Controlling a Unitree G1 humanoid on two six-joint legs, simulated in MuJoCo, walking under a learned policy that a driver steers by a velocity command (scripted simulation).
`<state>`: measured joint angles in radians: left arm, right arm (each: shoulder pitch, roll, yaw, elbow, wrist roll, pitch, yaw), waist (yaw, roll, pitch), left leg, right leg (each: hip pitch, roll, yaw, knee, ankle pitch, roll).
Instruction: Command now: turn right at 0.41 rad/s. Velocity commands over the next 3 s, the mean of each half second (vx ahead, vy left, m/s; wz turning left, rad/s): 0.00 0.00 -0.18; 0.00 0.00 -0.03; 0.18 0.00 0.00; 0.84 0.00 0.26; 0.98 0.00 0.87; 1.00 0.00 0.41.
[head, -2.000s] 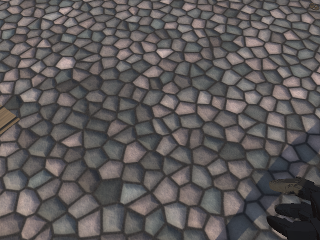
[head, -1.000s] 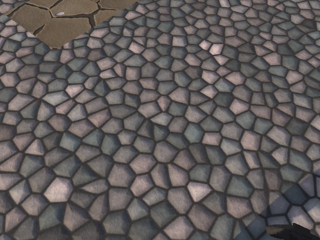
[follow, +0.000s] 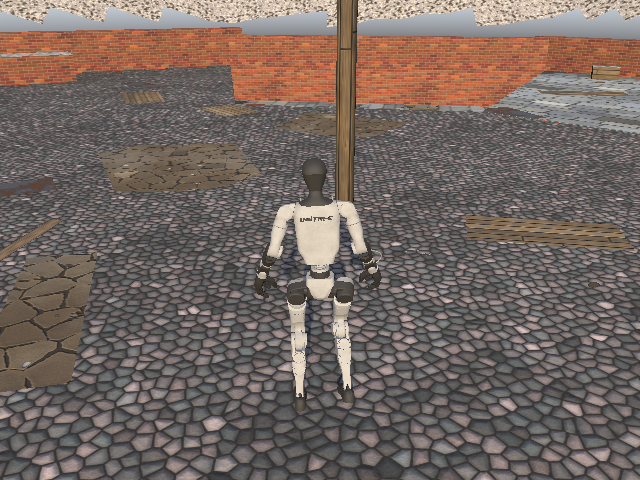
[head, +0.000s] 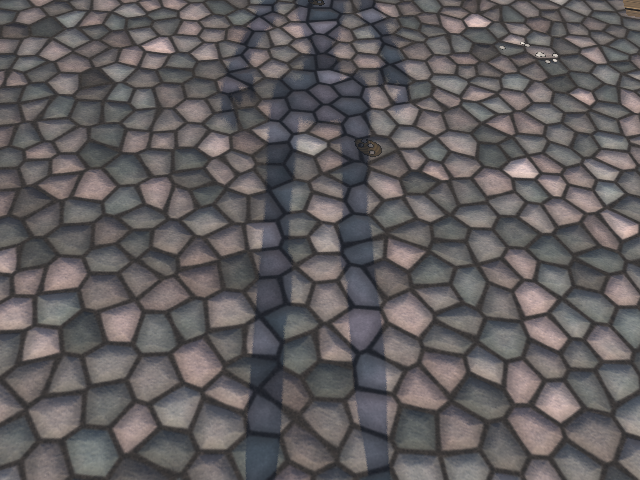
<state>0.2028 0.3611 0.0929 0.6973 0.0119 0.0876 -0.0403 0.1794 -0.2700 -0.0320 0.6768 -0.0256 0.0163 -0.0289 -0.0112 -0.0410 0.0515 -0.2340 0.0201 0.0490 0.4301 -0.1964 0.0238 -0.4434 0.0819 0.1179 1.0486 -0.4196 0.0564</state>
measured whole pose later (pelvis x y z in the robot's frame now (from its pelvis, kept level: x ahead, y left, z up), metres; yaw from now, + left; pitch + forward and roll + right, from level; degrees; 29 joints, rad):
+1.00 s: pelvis -0.02 +0.01 +0.00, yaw -4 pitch -2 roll +0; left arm 0.24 0.22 0.00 1.13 0.01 0.01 0.04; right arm 0.22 -0.21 -0.01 1.05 -0.01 0.01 -0.03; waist 0.00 0.00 0.03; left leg -0.15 -0.02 0.01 0.39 -0.21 0.03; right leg -0.13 0.03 0.08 0.37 -0.21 0.01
